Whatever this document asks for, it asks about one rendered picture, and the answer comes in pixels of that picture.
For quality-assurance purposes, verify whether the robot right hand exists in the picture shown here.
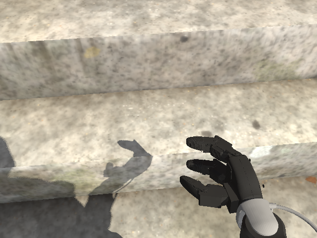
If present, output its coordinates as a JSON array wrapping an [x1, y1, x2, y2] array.
[[179, 135, 264, 214]]

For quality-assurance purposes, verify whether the right robot forearm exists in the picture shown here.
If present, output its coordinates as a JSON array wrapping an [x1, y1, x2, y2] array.
[[236, 198, 287, 238]]

